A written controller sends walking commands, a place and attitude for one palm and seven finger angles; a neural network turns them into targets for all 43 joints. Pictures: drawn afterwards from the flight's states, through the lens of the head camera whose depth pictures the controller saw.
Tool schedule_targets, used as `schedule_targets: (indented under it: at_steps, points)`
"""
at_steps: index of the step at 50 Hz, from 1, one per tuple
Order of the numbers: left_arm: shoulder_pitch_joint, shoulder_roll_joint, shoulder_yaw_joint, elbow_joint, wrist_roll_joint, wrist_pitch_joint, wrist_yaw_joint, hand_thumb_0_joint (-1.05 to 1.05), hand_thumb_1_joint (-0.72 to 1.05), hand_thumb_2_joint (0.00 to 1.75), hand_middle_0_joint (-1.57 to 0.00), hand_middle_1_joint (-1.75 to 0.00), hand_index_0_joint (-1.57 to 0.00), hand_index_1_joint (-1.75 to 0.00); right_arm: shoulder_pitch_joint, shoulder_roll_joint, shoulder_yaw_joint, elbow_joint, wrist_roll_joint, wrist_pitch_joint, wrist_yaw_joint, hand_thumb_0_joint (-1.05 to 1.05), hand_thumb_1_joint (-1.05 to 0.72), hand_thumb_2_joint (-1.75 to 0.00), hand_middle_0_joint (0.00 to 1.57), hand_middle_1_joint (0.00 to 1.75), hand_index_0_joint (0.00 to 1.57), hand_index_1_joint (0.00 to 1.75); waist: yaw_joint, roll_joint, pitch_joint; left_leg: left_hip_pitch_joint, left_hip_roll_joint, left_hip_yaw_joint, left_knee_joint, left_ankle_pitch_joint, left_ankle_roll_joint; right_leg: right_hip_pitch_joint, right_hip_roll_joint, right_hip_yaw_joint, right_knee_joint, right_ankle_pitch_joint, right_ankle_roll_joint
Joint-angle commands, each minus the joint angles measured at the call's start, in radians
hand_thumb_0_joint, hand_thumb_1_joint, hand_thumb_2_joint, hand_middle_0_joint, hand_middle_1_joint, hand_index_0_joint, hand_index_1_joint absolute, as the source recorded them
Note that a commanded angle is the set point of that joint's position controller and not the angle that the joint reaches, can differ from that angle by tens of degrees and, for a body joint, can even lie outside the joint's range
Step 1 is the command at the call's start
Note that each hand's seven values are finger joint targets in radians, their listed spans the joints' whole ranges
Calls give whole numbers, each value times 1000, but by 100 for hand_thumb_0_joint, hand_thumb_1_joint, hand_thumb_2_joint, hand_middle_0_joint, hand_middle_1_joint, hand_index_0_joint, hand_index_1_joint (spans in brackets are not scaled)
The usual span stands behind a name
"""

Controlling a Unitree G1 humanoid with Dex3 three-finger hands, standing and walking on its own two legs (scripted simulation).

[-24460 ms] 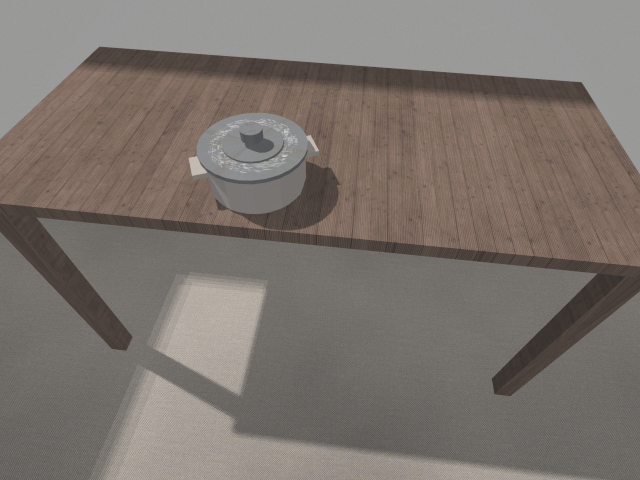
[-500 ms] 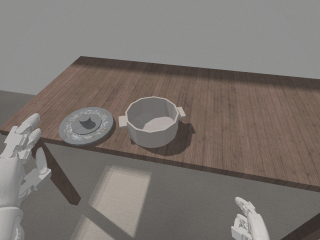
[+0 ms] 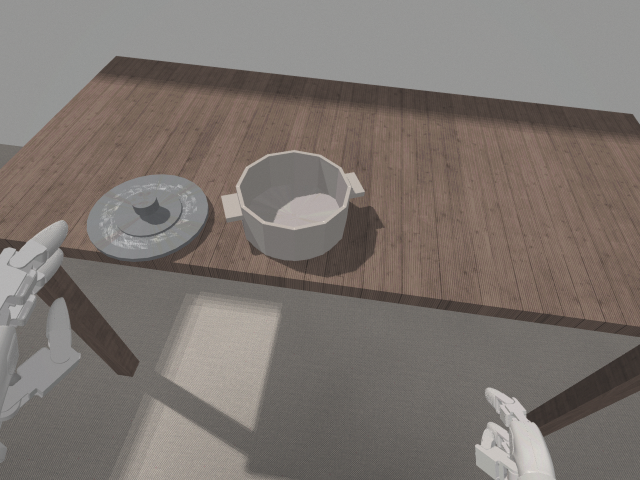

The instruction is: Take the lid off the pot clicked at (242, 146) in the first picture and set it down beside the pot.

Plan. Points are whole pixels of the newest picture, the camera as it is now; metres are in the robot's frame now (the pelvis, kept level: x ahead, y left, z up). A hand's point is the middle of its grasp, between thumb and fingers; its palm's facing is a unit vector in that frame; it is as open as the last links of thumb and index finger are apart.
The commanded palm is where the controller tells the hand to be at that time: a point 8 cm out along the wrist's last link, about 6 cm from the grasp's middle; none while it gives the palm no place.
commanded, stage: step back with the hand held close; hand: left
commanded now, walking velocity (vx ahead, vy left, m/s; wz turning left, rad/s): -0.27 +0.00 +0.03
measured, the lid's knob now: (145, 203) +0.51 +0.33 -0.01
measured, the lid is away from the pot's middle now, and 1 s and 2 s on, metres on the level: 0.25 0.25 0.25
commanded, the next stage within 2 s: stop stepping back and stand still in 1.30 s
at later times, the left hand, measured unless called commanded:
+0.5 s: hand (10, 420) +0.14 +0.25 +0.16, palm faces +0.35 -0.82 -0.46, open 7.4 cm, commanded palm +0.07 +0.29 +0.18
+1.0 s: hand out of the picture +0.10 +0.25 +0.17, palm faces +0.29 -0.86 -0.41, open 7.4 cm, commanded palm +0.04 +0.30 +0.18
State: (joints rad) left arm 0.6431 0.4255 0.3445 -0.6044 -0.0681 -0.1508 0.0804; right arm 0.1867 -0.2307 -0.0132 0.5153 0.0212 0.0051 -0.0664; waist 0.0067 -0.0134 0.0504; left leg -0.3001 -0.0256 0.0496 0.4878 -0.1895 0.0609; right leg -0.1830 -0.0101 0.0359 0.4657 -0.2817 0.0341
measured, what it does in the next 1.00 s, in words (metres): walks backwards: right foot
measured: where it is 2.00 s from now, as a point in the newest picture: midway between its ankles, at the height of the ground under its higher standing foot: outside the picture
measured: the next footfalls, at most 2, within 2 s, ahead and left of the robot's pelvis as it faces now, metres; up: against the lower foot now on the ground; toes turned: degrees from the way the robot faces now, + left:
right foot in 0.96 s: -0.11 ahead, -0.12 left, +0.00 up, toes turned +0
right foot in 1.34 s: -0.17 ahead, -0.07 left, +0.00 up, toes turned -6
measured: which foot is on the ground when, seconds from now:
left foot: down 0.00-1.00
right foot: down 0.00-0.78, up 0.80-0.94, down 0.96-1.00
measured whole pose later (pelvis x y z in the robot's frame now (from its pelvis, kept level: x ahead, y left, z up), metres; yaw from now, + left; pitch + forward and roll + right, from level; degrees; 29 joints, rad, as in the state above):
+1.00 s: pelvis -0.10 +0.02 -0.01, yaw -2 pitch +2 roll -4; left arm 0.61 0.44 0.37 -0.66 -0.06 -0.27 0.12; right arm 0.18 -0.18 0.00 0.56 -0.02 -0.09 -0.05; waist 0.02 -0.01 0.01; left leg -0.52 0.03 0.06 0.50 -0.07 0.05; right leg -0.19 0.06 0.01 0.44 -0.28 0.00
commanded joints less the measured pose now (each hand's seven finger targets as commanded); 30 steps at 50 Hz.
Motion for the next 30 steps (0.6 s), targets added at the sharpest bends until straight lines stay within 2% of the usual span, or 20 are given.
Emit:
schedule_targets:
  at_steps: [1,3,5,7,9,10,12,14,16,17,18,20,21,22,23,25,26,27,28,30]
  points:
    - [21,137,154,-258,-5,-85,36,0,90,90,-20,-30,-20,-30,-78,-126,-44,-175,-2,-67,-3,0,-90,-90,20,30,20,30,14,182,-172,-9,183,-176,-150,78,24,52,13,-37,92,107,-25]
    - [34,128,158,-237,-4,-89,38,0,90,90,-20,-30,-20,-30,-68,-125,-46,-172,-1,-78,-4,0,-90,-90,20,30,20,30,8,133,-160,-81,178,-185,-157,-62,27,76,11,-32,95,117,-25]
    - [18,120,154,-225,1,-96,38,0,90,90,-20,-30,-20,-30,-62,-129,-49,-173,3,-87,-5,0,-90,-90,20,30,20,30,0,113,-133,-139,167,-185,-156,-191,25,76,8,-22,80,118,-27]
    - [14,131,162,-225,4,-104,41,0,90,90,-20,-30,-20,-30,-57,-128,-52,-169,4,-97,-7,0,-90,-90,20,30,20,30,-4,77,-129,-155,151,-183,-141,-271,19,57,1,-9,47,90,-31]
    - [-6,109,135,-202,2,-108,43,0,90,90,-20,-30,-20,-30,-51,-119,-50,-162,3,-100,-8,0,-90,-90,20,30,20,30,-12,20,-95,-118,120,-154,-84,-286,1,-44,-28,23,-29,12,-46]
    - [-15,120,139,-191,4,-111,47,0,90,90,-20,-30,-20,-30,-51,-114,-51,-155,0,-101,-9,0,-90,-90,20,30,20,30,-14,-16,-80,-89,104,-143,-48,-275,-7,-103,-47,49,-77,-40,-57]
    - [-41,134,135,-217,8,-120,55,0,90,90,-20,-30,-20,-30,-45,-114,-54,-139,-5,-103,-9,0,-90,-90,20,30,20,30,-22,-34,-77,-21,82,-125,26,-240,-21,-200,-82,95,-142,-125,-81]
    - [-53,117,116,-215,10,-126,62,0,90,90,-20,-30,-20,-30,-45,-107,-49,-126,-9,-107,-12,0,-90,-90,20,30,20,30,-26,-32,-79,31,76,-126,63,-190,-24,-253,-100,94,-143,-96,-89]
    - [-70,119,115,-232,12,-135,69,0,90,90,-20,-30,-20,-30,-53,-110,-46,-125,-11,-112,-18,0,-90,-90,20,30,20,30,-26,30,-79,17,98,-154,11,-186,-19,-232,-72,57,-103,-60,-76]
    - [-68,144,134,-249,14,-138,72,0,90,90,-20,-30,-20,-30,-61,-113,-45,-129,-13,-115,-20,0,-90,-90,20,30,20,30,-21,52,-88,-18,120,-179,-53,-224,-14,-191,-39,28,-76,-79,-61]
    - [-50,126,131,-232,14,-142,71,0,90,90,-20,-30,-20,-30,-66,-116,-44,-134,-11,-119,-23,0,-90,-90,20,30,20,30,-19,103,-85,-71,150,-207,-125,-303,-3,-138,-6,1,-36,-99,-46]
    - [-41,117,143,-229,27,-148,69,0,90,90,-20,-30,-20,-30,-73,-128,-44,-144,-14,-128,-26,0,-90,-90,20,30,20,30,-11,226,-86,-277,221,-301,-291,-514,35,58,63,-42,139,-61,-25]
    - [-50,116,150,-231,32,-150,66,0,90,90,-20,-30,-20,-30,-71,-126,-45,-144,-15,-131,-26,0,-90,-90,20,30,20,30,-6,253,-84,-350,246,-318,-321,-539,48,120,76,-48,207,-27,-23]
    - [-41,140,169,-236,30,-152,65,0,90,90,-20,-30,-20,-30,-70,-119,-49,-143,-15,-132,-25,0,-90,-90,20,30,20,30,-2,227,-109,-329,251,-321,-303,-475,52,118,74,-41,207,-9,-23]
    - [-28,126,157,-237,25,-151,59,0,90,90,-20,-30,-20,-30,-66,-115,-50,-142,-14,-134,-21,0,-90,-90,20,30,20,30,-1,191,-119,-306,240,-292,-264,-430,49,108,67,-30,186,-9,-28]
    - [-16,127,159,-244,24,-157,53,0,90,90,-20,-30,-20,-30,-65,-115,-53,-141,-15,-141,-13,0,-90,-90,20,30,20,30,-2,153,-115,-290,195,-238,-197,-384,33,92,50,-5,96,19,-38]
    - [-21,129,152,-248,20,-161,49,0,90,90,-20,-30,-20,-30,-63,-115,-51,-138,-17,-142,-9,0,-90,-90,20,30,20,30,-7,122,-103,-254,163,-209,-154,-351,17,43,29,22,36,34,-47]
    - [-14,146,161,-265,14,-166,53,0,90,90,-20,-30,-20,-30,-48,-104,-52,-125,-19,-141,-6,0,-90,-90,20,30,20,30,-12,74,-129,-141,123,-161,-86,-205,-7,-29,-8,48,-26,111,-63]
    - [-29,134,139,-269,10,-172,52,0,90,90,-20,-30,-20,-30,-43,-99,-55,-114,-15,-138,-5,0,-90,-90,20,30,20,30,-15,-2,-177,-31,101,-120,-17,-89,-25,-78,-35,69,-48,182,-66]
    - [-28,149,144,-261,5,-175,57,0,90,90,-20,-30,-20,-30,-45,-103,-67,-108,-9,-126,-3,0,-90,-90,20,30,20,30,-21,-50,-217,83,85,-89,83,-46,-38,-166,-90,105,-87,173,-77]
